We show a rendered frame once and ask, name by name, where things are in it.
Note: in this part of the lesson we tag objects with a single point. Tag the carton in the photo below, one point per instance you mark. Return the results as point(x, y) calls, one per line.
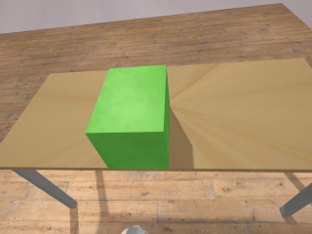
point(130, 124)

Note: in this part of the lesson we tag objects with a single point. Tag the table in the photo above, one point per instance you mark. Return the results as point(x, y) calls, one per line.
point(233, 117)

